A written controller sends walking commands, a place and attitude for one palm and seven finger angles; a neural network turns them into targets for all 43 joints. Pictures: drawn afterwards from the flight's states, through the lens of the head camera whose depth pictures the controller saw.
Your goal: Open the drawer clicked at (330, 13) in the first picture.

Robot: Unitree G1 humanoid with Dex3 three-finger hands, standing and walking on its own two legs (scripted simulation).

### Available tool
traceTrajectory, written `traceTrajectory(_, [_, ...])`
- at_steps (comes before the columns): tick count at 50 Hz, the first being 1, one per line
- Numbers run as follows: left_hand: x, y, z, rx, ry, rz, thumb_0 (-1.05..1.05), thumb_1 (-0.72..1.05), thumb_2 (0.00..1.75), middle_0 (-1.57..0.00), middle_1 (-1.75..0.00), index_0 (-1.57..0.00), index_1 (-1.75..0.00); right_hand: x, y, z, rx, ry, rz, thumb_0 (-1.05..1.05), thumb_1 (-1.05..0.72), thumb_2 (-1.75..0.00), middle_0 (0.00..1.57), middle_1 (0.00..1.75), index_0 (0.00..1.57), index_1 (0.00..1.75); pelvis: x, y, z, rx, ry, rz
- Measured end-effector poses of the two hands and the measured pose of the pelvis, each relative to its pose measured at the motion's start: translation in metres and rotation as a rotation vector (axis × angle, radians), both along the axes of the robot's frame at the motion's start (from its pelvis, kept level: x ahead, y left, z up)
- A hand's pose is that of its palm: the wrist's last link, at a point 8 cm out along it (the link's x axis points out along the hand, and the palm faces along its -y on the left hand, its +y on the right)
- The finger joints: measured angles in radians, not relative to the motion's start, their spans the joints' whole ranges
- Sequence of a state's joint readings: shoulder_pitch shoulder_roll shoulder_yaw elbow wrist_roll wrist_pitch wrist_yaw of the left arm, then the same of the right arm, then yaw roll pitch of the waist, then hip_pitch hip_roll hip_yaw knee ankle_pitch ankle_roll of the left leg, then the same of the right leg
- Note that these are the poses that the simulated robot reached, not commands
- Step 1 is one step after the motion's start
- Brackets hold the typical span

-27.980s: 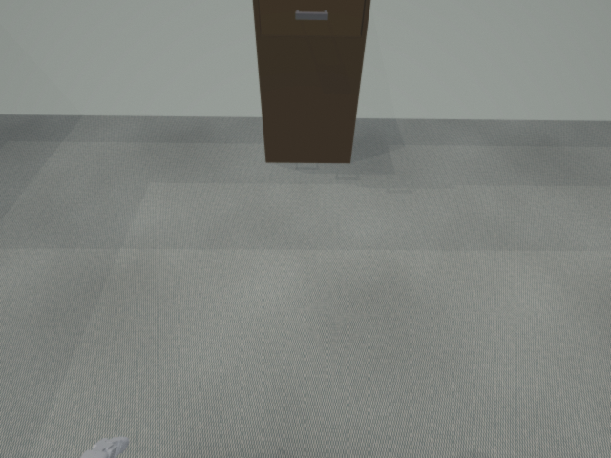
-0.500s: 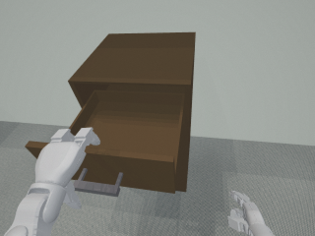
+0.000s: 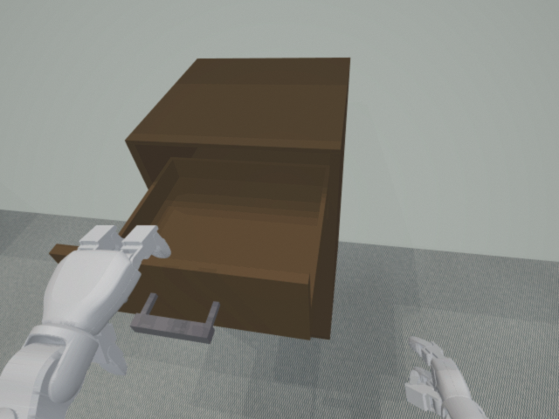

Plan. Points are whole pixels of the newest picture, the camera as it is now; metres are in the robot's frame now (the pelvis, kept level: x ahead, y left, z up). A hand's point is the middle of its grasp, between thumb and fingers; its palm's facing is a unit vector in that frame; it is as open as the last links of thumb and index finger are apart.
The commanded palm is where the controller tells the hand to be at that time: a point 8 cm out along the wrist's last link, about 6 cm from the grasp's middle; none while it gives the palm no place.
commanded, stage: draw the hand back to the body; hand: left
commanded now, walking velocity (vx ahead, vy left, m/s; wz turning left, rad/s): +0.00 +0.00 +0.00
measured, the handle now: (177, 315) +0.26 +0.22 -0.02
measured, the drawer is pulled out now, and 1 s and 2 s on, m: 0.30 0.30 0.30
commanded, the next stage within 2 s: step back with the hand held close in 1.42 s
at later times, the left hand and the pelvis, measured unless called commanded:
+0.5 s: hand (101, 304) +0.19 +0.25 +0.14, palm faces +0.21 -0.54 -0.82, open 13.8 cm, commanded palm +0.15 +0.26 +0.18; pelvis +0.00 +0.01 +0.00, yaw +0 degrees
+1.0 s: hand (114, 284) +0.21 +0.23 +0.16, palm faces +0.35 -0.84 -0.42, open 10.6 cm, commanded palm +0.16 +0.28 +0.18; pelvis +0.03 +0.00 +0.00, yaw +0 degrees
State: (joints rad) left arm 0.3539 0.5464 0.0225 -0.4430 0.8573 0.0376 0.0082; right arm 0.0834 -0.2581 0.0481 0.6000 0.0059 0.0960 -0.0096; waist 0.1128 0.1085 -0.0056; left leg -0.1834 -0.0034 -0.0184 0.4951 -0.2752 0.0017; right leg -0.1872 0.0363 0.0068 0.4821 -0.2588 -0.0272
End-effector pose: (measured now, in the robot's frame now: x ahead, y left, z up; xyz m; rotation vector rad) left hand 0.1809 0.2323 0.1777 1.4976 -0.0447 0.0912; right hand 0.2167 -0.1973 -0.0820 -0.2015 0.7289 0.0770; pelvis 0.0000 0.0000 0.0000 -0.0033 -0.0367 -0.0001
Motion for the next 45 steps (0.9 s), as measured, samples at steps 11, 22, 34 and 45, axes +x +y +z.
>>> traceTrajectory(11, [-0.006, 0.020, -0.006, -0.036, 0.051, 0.058, 0.00, -0.50, 0.30, -0.32, -1.20, -0.32, -1.20, -0.008, -0.004, -0.001, -0.004, -0.005, -0.028, 0.01, -0.91, -0.90, 0.20, 0.30, 0.20, 0.30, -0.002, 0.004, 0.000, -0.001, 0.007, 0.001])
traceTrajectory(22, [-0.020, 0.028, 0.003, 0.017, -0.004, 0.024, 0.00, -0.50, 0.30, -0.32, -1.20, -0.32, -1.20, -0.009, 0.000, -0.001, -0.012, 0.000, -0.033, 0.01, -0.91, -0.90, 0.20, 0.30, 0.20, 0.30, -0.001, 0.010, -0.002, -0.006, 0.020, -0.006])
traceTrajectory(34, [-0.017, 0.029, -0.006, -1.078, -0.327, 0.024, 0.00, -0.31, 0.38, -0.30, -1.08, -0.30, -1.08, -0.027, 0.004, 0.014, -0.038, -0.130, -0.089, 0.01, -0.90, -0.90, 0.20, 0.30, 0.20, 0.30, 0.014, 0.006, 0.000, -0.005, -0.027, 0.010])
traceTrajectory(45, [-0.008, 0.036, 0.002, -1.028, -0.308, 0.058, 0.00, 0.04, 0.53, -0.27, -0.86, -0.27, -0.85, -0.019, -0.014, 0.006, -0.037, -0.105, -0.120, 0.01, -0.90, -0.90, 0.20, 0.30, 0.20, 0.30, 0.024, 0.003, 0.001, -0.003, 0.004, 0.006])
